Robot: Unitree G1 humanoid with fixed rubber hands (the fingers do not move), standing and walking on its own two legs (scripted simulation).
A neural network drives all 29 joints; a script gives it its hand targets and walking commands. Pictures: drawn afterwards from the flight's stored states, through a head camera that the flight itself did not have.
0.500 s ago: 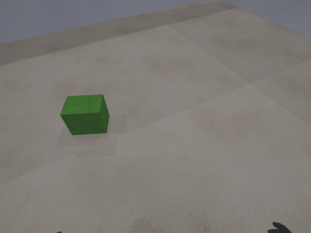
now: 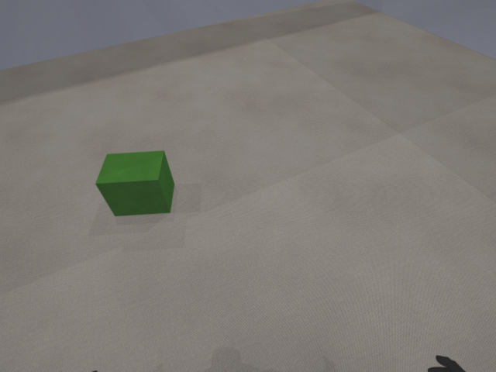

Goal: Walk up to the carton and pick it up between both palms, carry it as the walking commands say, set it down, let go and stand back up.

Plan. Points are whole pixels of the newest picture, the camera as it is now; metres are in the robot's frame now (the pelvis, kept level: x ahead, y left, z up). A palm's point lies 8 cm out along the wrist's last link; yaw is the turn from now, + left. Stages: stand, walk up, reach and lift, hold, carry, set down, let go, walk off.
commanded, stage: walk up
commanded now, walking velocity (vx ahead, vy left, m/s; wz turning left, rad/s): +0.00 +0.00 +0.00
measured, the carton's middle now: (139, 183) +1.13 +0.59 -0.66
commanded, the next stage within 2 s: none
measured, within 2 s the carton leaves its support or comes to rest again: neither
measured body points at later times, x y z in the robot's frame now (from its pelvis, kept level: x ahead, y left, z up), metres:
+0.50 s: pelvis +0.10 +0.09 -0.02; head +0.10 +0.12 +0.43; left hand +0.13 +0.46 -0.11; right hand +0.27 -0.23 -0.09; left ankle +0.10 +0.22 -0.75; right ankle +0.11 -0.06 -0.70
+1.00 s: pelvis +0.29 +0.17 -0.02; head +0.31 +0.18 +0.43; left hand +0.15 +0.51 -0.08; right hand +0.59 -0.04 -0.09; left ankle +0.33 +0.34 -0.73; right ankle +0.30 +0.03 -0.75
